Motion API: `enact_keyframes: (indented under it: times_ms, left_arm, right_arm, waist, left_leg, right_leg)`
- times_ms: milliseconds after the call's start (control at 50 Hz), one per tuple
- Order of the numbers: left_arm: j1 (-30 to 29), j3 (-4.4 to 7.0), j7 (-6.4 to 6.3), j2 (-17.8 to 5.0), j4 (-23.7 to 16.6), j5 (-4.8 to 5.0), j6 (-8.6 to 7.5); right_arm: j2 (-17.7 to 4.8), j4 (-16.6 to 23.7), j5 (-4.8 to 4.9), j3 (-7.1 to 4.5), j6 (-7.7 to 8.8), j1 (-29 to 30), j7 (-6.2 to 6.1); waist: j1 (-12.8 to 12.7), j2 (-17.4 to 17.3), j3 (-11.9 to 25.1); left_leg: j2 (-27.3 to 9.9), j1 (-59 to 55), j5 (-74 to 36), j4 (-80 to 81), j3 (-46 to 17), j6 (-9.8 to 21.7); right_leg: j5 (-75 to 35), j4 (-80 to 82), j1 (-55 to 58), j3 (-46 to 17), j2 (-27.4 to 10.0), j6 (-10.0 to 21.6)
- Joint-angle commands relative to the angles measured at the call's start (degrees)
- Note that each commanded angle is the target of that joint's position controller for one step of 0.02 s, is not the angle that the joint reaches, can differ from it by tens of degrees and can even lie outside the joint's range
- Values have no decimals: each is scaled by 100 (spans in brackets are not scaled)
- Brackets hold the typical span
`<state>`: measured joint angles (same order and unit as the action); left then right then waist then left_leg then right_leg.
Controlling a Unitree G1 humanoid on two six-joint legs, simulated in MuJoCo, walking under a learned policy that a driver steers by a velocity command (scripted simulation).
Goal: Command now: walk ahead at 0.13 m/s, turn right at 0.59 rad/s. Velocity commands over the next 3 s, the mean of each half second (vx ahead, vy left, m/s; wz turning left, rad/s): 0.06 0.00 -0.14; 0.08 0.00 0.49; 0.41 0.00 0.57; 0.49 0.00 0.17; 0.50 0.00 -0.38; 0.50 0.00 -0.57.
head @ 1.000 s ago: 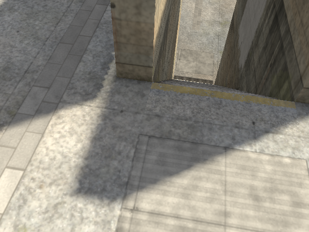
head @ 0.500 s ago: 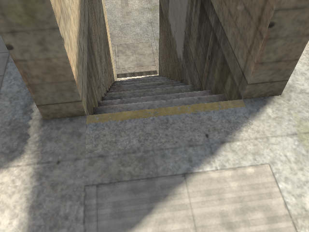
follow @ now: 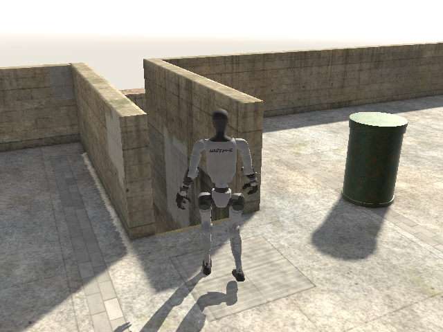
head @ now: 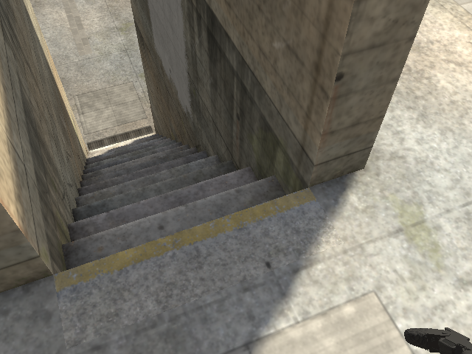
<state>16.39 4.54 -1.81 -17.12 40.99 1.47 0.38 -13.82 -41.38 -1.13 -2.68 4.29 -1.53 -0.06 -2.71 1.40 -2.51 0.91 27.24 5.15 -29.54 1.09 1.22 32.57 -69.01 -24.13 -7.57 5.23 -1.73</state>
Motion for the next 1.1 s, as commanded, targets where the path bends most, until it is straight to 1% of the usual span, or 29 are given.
enact_keyframes:
  times_ms: [20,40,80,120,180,240,280,300,320,340,360,400,460,540,600,640,660,680,700,720,760,780,800,840,860,900,1040,1080,1100]
  left_arm:
    - [209,248,-54,-775,-466,16,220]
    - [266,206,-57,-574,-497,14,261]
    - [247,150,-69,-340,-570,-4,249]
    - [43,121,-50,-308,-680,-52,230]
    - [-136,28,19,-186,-710,-119,198]
    - [-58,-10,90,-109,-569,-186,193]
    - [139,-10,129,-108,-420,-251,167]
    - [155,45,87,-468,-507,-315,154]
    - [-282,78,25,-855,-649,-361,174]
    - [-572,101,34,-789,-658,-392,151]
    - [-827,100,36,-729,-699,-385,91]
    - [-793,137,-5,-776,-667,-317,-16]
    - [-622,126,-87,-617,-548,-219,-98]
    - [-940,180,-122,-619,-522,-181,-6]
    - [-931,242,-128,-758,-426,-104,54]
    - [-981,248,-131,-739,-334,5,76]
    - [-652,222,-112,-555,-205,-35,72]
    - [-710,72,-81,-107,-476,-348,62]
    - [-1396,101,-112,-299,-670,-282,9]
    - [-1489,162,-136,-500,-635,-150,11]
    - [-1327,220,-215,-567,-436,-179,44]
    - [-1210,249,-242,-606,-401,-201,63]
    - [-1104,260,-238,-595,-351,-244,52]
    - [-879,247,-162,-513,-336,-212,-11]
    - [-1006,238,-116,-502,-370,-176,-55]
    - [-1292,228,-54,-516,-467,-132,-155]
    - [-1602,149,184,-413,-498,-131,-571]
    - [-1602,144,240,-460,-498,-78,-663]
    - [-1580,128,256,-429,-499,-10,-703]
  right_arm:
    - [-649,325,-31,-147,-179,-183,-93]
    - [-732,294,-66,-180,-188,-134,-100]
    - [-815,236,-65,-228,-174,-171,-115]
    - [-930,203,-10,-283,-187,-217,-145]
    - [-974,133,48,-270,-274,-223,-114]
    - [-817,-8,161,-173,-313,-260,18]
    - [-519,-171,220,-27,-302,-384,119]
    - [-346,-220,132,57,-266,-618,187]
    - [-221,-202,15,82,-224,-973,245]
    - [-576,-169,84,-9,-253,-702,167]
    - [-835,-156,138,-95,-296,-581,112]
    - [-975,-213,148,-201,-420,-612,6]
    - [-792,-146,236,-264,-545,-843,-20]
    - [-512,13,249,-176,-606,-695,44]
    - [-633,149,260,-209,-637,-801,165]
    - [-658,57,226,-256,-642,-1212,196]
    - [-929,66,168,-350,-629,-1307,142]
    - [-1834,209,124,-558,-592,-1397,31]
    - [-1780,330,-90,-490,-472,-1624,120]
    - [-1648,361,-128,-449,-355,-1470,154]
    - [-1313,439,126,-370,-325,-928,49]
    - [-1212,486,200,-324,-362,-774,-6]
    - [-1275,540,149,-319,-408,-741,-22]
    - [-1218,510,196,-324,-432,-1003,-103]
    - [-1195,501,227,-320,-432,-1136,-142]
    - [-1242,493,209,-329,-412,-1250,-200]
    - [-1459,568,188,-407,-358,-1398,-181]
    - [-1474,596,209,-403,-371,-1424,-156]
    - [-1408,587,272,-382,-368,-1466,-165]
  waist:
    - [174,-732,863]
    - [124,-878,686]
    - [134,-964,724]
    - [199,-892,951]
    - [242,-851,1105]
    - [186,-867,986]
    - [17,-792,852]
    - [130,-363,906]
    - [599,765,838]
    - [389,1154,640]
    - [395,1098,354]
    - [234,1258,165]
    - [234,784,384]
    - [191,665,679]
    - [226,790,841]
    - [461,666,886]
    - [397,-9,836]
    - [217,-2026,808]
    - [728,-1656,1117]
    - [677,-1024,958]
    - [399,-571,712]
    - [291,-652,700]
    - [243,-717,753]
    - [234,-689,995]
    - [332,-731,875]
    - [442,-958,521]
    - [612,-914,335]
    - [616,-988,307]
    - [600,-1026,306]
  left_leg:
    - [-1743,-1649,-544,1126,-1637,1149]
    - [-1527,-1207,-502,1330,-1220,1105]
    - [-1522,-1225,-919,1444,-828,1221]
    - [-1757,-1511,-1267,1433,-708,1361]
    - [-1690,-1290,-1024,1438,-542,1381]
    - [-1495,-1068,73,1334,-528,1200]
    - [-1176,-556,795,1008,-429,694]
    - [-882,-172,1305,556,-289,206]
    - [-391,-74,1845,20,225,-217]
    - [-321,-563,1876,-393,113,-301]
    - [-246,-566,1574,-704,148,-310]
    - [-168,-79,1907,-1608,160,-303]
    - [-321,618,2712,-3068,-206,-359]
    - [-359,189,2190,-2181,113,-403]
    - [-225,-350,1727,-1283,356,-263]
    - [22,-1173,692,-81,554,-5]
    - [-168,-1773,-417,488,-60,223]
    - [-1864,-2725,-2993,640,-2452,1045]
    - [-2451,-2539,-3311,878,-3241,2052]
    - [-2212,-2456,-2786,904,-2842,1973]
    - [-1636,-2337,-1963,810,-2181,1354]
    - [-1468,-2150,-1874,853,-2003,1226]
    - [-1331,-1997,-2022,869,-1906,1172]
    - [-1137,-2149,-132,1159,-1972,1163]
    - [-1114,-2213,1171,1409,-2170,1174]
    - [-1177,-2229,2242,1738,-2559,1204]
    - [-1043,-1833,2323,1663,-2825,1283]
    - [-975,-1660,2406,1582,-2960,1273]
    - [-957,-1620,2435,1543,-3066,1269]
  right_leg:
    - [-453,-629,-1174,168,-723,-224]
    - [-605,-324,-880,352,-725,-201]
    - [-741,251,-747,528,-747,-196]
    - [-962,751,-694,545,-890,-186]
    - [-1169,1733,82,611,-820,-63]
    - [-1568,3080,879,753,-671,103]
    - [-2303,4529,1976,821,-549,293]
    - [-2744,4781,2481,-18,-1283,509]
    - [-2900,4819,2018,-695,-2179,957]
    - [-1880,5145,907,-673,-2191,1232]
    - [-1342,5204,728,-468,-1930,1133]
    - [-2107,5168,850,-386,-2062,1182]
    - [-4444,4815,1510,-352,-2481,1537]
    - [-4718,4565,1700,219,-2323,1412]
    - [-4632,4324,1748,352,-2389,1310]
    - [-3961,3824,1397,680,-2224,924]
    - [-2883,3024,805,1123,-1874,465]
    - [-6,1105,-1029,1641,-1004,-250]
    - [921,102,-1563,628,-505,-271]
    - [582,-303,-1704,354,-603,-193]
    - [-380,-83,-1834,248,-767,-141]
    - [-689,45,-1628,220,-783,-174]
    - [-890,-36,-1370,261,-672,-235]
    - [-1326,446,-1299,286,-645,-277]
    - [-1494,832,-1438,278,-648,-277]
    - [-1659,1590,-1621,231,-619,-295]
    - [-1707,3329,-780,275,-384,-202]
    - [-1647,3645,-428,301,-302,-122]
    - [-1709,3856,-228,294,-281,-63]
